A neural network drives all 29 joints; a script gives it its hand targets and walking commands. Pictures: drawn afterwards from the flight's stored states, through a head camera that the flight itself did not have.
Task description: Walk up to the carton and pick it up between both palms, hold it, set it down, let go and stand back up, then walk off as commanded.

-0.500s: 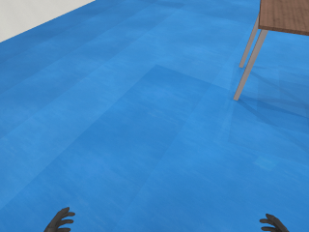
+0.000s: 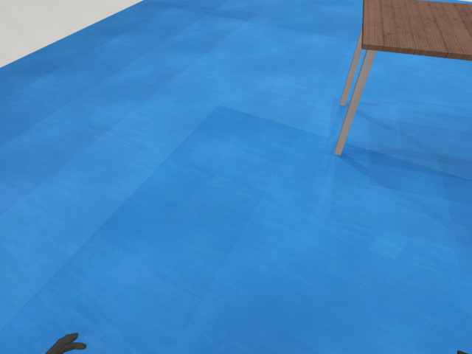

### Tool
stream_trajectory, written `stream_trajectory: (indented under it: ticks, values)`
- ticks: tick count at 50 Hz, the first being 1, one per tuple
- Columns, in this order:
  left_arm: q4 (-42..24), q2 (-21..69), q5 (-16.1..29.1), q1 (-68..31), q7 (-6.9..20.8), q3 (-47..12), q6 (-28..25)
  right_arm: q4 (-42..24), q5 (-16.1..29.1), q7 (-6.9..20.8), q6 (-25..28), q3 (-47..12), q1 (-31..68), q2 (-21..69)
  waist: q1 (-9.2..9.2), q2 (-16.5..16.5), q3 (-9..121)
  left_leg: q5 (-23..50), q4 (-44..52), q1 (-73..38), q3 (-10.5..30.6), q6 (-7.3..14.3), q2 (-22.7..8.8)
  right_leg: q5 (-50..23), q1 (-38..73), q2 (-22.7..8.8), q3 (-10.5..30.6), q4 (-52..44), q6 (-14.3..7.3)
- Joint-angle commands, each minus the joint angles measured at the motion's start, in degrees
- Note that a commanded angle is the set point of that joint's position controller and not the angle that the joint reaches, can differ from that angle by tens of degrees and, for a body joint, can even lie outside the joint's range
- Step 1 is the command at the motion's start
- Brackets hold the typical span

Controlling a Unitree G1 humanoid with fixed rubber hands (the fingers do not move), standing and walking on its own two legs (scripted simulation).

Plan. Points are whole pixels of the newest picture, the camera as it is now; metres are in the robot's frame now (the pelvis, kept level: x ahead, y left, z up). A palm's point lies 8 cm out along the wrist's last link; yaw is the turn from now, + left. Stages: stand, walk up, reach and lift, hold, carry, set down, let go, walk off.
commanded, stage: walk up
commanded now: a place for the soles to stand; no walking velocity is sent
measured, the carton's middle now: out of the picture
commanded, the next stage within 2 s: none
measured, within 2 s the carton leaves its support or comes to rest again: neither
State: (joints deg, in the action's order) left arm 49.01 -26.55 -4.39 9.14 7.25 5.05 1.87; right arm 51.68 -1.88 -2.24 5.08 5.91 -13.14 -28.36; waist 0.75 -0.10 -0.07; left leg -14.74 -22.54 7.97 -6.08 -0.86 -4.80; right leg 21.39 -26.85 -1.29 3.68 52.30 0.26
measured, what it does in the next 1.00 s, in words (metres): walks ahead, turning right: right foot, then left foot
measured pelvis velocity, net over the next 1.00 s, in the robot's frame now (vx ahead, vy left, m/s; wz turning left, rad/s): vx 0.35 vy -0.31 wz -0.33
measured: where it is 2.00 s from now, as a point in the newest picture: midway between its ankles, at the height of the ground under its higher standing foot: (399, 278)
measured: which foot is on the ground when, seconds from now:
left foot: down 0.00-0.24, up 0.26-0.62, down 0.64-1.00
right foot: up 0.00-0.20, down 0.22-0.64, up 0.66-1.00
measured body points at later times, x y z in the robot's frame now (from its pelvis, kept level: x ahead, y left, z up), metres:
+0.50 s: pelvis +0.16 -0.18 +0.00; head +0.21 -0.20 +0.44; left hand +0.24 +0.15 -0.10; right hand +0.24 -0.53 -0.11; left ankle +0.24 -0.08 -0.70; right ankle +0.13 -0.26 -0.74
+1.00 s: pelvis +0.35 -0.31 +0.00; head +0.40 -0.28 +0.44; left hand +0.64 -0.09 -0.10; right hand +0.24 -0.67 -0.04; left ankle +0.34 -0.15 -0.74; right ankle +0.42 -0.54 -0.70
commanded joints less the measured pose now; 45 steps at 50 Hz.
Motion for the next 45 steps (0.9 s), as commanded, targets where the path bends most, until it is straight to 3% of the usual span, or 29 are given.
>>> stream_trajectory:
  ticks: [1, 3, 4, 6, 8, 10, 11, 12, 13, 14, 15, 16, 17, 20, 21, 22, 24, 26, 27, 29, 30, 31, 32, 33, 34, 36, 39, 42, 45]
  values:
    - [-8.9, -7.6, 2.0, -7.4, 3.3, 2.5, -0.4, -5.4, -0.3, 0.0, 1.8, 3.7, 2.4, -14.8, -1.17, 8.3, -3.4, -0.9, 9.1, -1.2, 3.7, 9.6, -13.4, -6.4, -8.0, -6.6, 0.0, -5.9, 1.0]
    - [-10.0, -8.0, 2.9, -6.0, 3.5, 2.9, -0.5, -5.5, -0.9, 0.1, 1.0, 3.9, 6.3, -15.7, 1.13, 13.6, -4.4, -6.6, 10.0, 7.5, 0.7, 8.6, -12.9, -6.6, 1.3, -7.6, -2.5, -9.6, 0.3]
    - [-8.4, -7.9, 3.0, -5.7, 3.5, 3.3, -0.8, -4.8, -0.7, 0.3, 1.0, 3.7, 5.2, -16.4, 0.16, 13.9, -5.1, -9.9, 9.9, 10.5, -0.1, 9.8, -11.2, -7.7, 2.9, -5.5, -6.0, -10.7, 0.2]
    - [-7.4, -10.9, 2.9, -2.0, 3.3, 4.3, -0.8, -5.6, -0.5, 0.3, 1.0, 4.3, 7.5, -18.4, 2.48, 14.5, -2.4, -20.3, 7.8, 14.0, 0.9, 9.4, -13.8, -9.3, 9.2, -6.3, -5.1, -9.1, -0.9]
    - [-6.0, -11.8, 2.3, 0.7, 2.7, 4.9, -1.0, -3.7, -1.5, 0.2, 0.6, 4.0, 4.8, -17.2, 3.04, 9.0, -1.7, -21.3, 0.3, 15.5, -1.6, 8.7, -11.5, -6.3, 14.0, -3.4, -8.6, -10.7, -2.0]
    - [-3.8, -12.7, 2.3, 9.1, 1.7, 5.4, -1.6, -3.2, -1.5, 0.3, 0.1, 2.7, 1.6, -13.2, 6.09, -1.8, -1.0, -5.7, -21.4, 16.4, -5.3, 8.6, -7.2, 3.8, 17.9, 1.4, -9.8, -16.4, -3.8]
    - [-2.3, -18.5, 1.2, 17.4, -0.1, 6.8, -2.1, -5.6, -0.4, 0.8, -0.2, 1.0, 1.8, -7.0, 10.79, -21.8, -2.3, -16.0, -42.2, 25.0, -5.3, 5.8, -0.5, 12.1, 19.6, -6.3, 8.7, -30.7, -7.8]
    - [-4.2, -21.9, 1.8, 13.7, -0.6, 7.0, -2.6, -7.3, 1.2, 1.0, 0.1, 0.3, -1.0, -6.5, 6.45, -26.5, -1.3, -21.7, -46.7, 35.6, -2.2, 4.3, 3.5, 8.8, 24.7, -14.8, 34.2, -41.9, -13.4]
    - [-5.9, -22.6, 3.2, 9.9, -0.9, 6.9, -2.4, -6.9, 0.6, 0.6, 0.5, 1.1, -0.8, -11.7, 4.85, -20.1, -1.0, -20.8, -47.0, 35.1, 3.1, 4.0, 1.1, 11.2, 24.0, -17.7, 41.1, -44.6, -16.7]
    - [-6.8, -22.3, 3.3, 8.2, -1.3, 6.8, -2.4, -6.3, 1.8, 0.6, 0.7, 1.1, -1.0, -13.8, 3.57, -15.4, -0.4, -17.7, -46.4, 32.4, 4.2, 3.7, -0.9, 11.6, 20.9, -16.5, 37.9, -43.5, -17.2]
    - [-7.5, -19.6, 3.3, 7.2, -2.1, 5.8, -2.8, -5.7, 2.5, 0.6, 0.5, 1.0, -1.5, -12.7, 3.17, -12.9, -2.6, -13.1, -46.0, 31.9, 4.6, 3.8, -2.3, 0.0, 20.2, -13.1, 28.0, -39.7, -13.9]
    - [-7.7, -14.5, 3.3, 7.3, -2.6, 5.0, -2.8, -5.5, 2.4, 1.1, 0.1, 1.1, -0.3, -11.9, 2.41, -4.2, -4.7, -9.3, -43.3, 28.4, 6.1, 3.4, -2.9, -3.9, 16.4, -9.6, 19.6, -36.7, -9.6]
    - [-7.9, -13.3, 2.8, 6.6, -3.1, 3.9, -3.6, -5.6, 2.2, 1.2, 0.2, 0.9, -3.1, -9.8, 1.14, -8.3, -3.4, -6.5, -39.3, 25.0, 6.0, 3.6, -2.4, -11.4, 14.2, -7.9, 15.2, -34.7, -8.4]
    - [-10.4, -11.1, 1.9, 5.5, -2.6, 3.7, -4.5, -6.1, 1.7, 1.1, 0.6, 0.7, -4.2, -9.1, -0.05, -8.2, -0.1, -5.2, -31.4, 18.7, 3.8, 2.3, -0.2, -26.3, 14.7, -5.4, 8.6, -32.2, -11.2]
    - [-10.7, -10.4, 2.4, 6.4, -2.6, 3.4, -4.4, -7.6, 1.8, 1.0, 0.6, 0.6, -4.3, -9.4, -0.48, -5.4, 0.8, -4.7, -27.4, 18.4, 4.0, 1.8, 0.2, -25.4, 16.5, -6.0, 9.3, -32.6, -11.3]
    - [-11.5, -11.3, 2.2, 7.2, -2.5, 3.3, -4.4, -7.8, 1.8, 1.1, 0.5, 0.5, -2.1, -9.2, 0.96, -9.5, 1.4, -4.7, -24.9, 18.1, 2.4, 2.0, 0.5, -22.5, 16.4, -5.3, 7.7, -32.9, -12.5]
    - [-13.6, -9.0, 2.0, 5.2, -1.8, 3.1, -4.5, -8.2, 2.2, 1.3, 1.1, 0.1, -1.2, -8.5, 1.24, -7.9, 1.8, -0.5, -19.7, 16.2, 1.4, 2.1, 1.8, -12.2, 14.6, -5.5, 10.1, -35.9, -14.0]
    - [-13.3, -9.3, 2.6, 7.4, -1.9, 2.8, -3.9, -9.2, 2.4, 1.2, 1.5, 0.3, -0.8, -8.3, 2.22, -9.9, 1.8, -0.8, -15.2, 15.2, 1.5, 1.9, 2.5, -16.2, 16.5, -6.0, 10.4, -34.5, -10.8]
    - [-14.0, -8.9, 2.3, 7.3, -1.6, 2.6, -3.7, -8.5, 1.9, 0.9, 1.9, 0.0, -1.0, -7.5, 1.14, -6.4, 1.1, 2.9, -12.1, 9.6, 2.2, 1.5, 2.7, -17.5, 14.5, -5.8, 9.8, -32.5, -11.6]
    - [-14.2, -8.9, 2.7, 6.4, -1.9, 2.5, -3.1, -6.0, 2.0, 0.3, 1.9, 1.2, -8.2, -9.3, -2.95, 0.0, 2.9, 10.2, -3.1, -3.9, 1.4, 3.8, 3.3, -26.0, 9.1, -1.9, 5.2, -18.4, -5.5]
    - [-15.4, -5.7, 2.8, 7.8, -2.1, 1.1, -3.4, -5.2, 0.6, -0.5, 2.2, 2.8, -14.2, -11.3, -6.67, 5.7, 5.9, 8.5, -0.4, -14.4, 8.3, 5.3, -0.9, -22.4, 3.0, 2.1, 3.9, -6.2, -5.0]
    - [-14.7, -4.1, 3.3, 11.4, -2.3, 0.9, -3.3, -5.2, -0.3, -0.9, 2.3, 3.5, -17.2, -13.5, -6.76, 10.5, 9.5, 2.1, -1.8, -23.5, 24.2, 9.4, -13.3, 0.2, -7.2, 6.2, 3.0, 1.8, -2.8]
    - [-14.9, -8.5, 2.6, 12.9, -2.8, 1.5, -3.1, -7.8, 0.4, -1.2, 2.0, 4.2, -15.2, -16.7, -6.37, 9.1, 10.1, -9.5, 4.9, -22.2, 44.7, 16.6, -25.0, 11.4, -13.0, 8.0, 5.2, 13.9, -0.3]
    - [-12.9, -13.5, 2.0, 14.2, -3.4, 2.3, -2.4, -8.4, 2.3, -1.1, 2.4, 4.1, -11.0, -17.5, -4.75, 5.8, 5.0, -22.2, 8.0, -16.0, 47.4, 19.8, -27.2, 7.2, -15.8, 3.8, 10.6, 19.5, -1.8]
    - [-12.3, -14.4, 1.6, 12.3, -3.0, 2.6, -2.9, -9.6, 2.2, -0.9, 2.9, 3.5, -8.2, -16.5, -3.78, 1.9, 3.6, -19.9, 8.5, -10.9, 43.6, 19.5, -24.9, 5.2, -14.2, 2.8, 9.6, 20.2, -2.3]
    - [-11.7, -12.3, 1.6, 8.7, -1.9, 3.2, -3.2, -9.5, 2.1, -0.7, 3.0, 1.9, -8.5, -11.3, -1.89, -6.0, -4.1, 2.3, 5.8, -2.3, 27.5, 11.6, -18.8, -1.2, -11.1, 0.7, 10.3, 15.6, -0.9]
    - [-12.0, -8.6, 3.0, 9.6, -0.8, 2.1, -2.4, -9.0, 2.0, -0.5, 4.1, 1.9, -10.0, -12.5, -1.26, 3.0, -4.2, 29.9, 2.3, -2.2, 10.7, 9.4, -12.7, -8.4, -8.9, 1.8, 6.0, 14.6, -0.3]
    - [-15.8, -7.0, 4.0, 3.1, 0.8, 1.2, -1.8, -11.3, 1.2, 0.0, 4.0, 2.2, -5.1, -13.6, 0.03, 11.1, -6.8, 28.6, 5.1, 2.7, 1.8, 10.0, -10.1, -9.8, -5.2, -1.6, 2.3, -0.1, 0.6]
    - [-17.8, -5.9, 4.8, -5.2, 1.7, 1.6, -1.9, -10.5, 0.8, 0.4, 3.4, 2.1, -7.5, -14.6, -2.76, 13.6, -7.2, 28.0, 6.6, 4.2, -2.0, 9.0, -7.9, -13.8, -0.8, -2.4, -3.5, -12.6, 0.0]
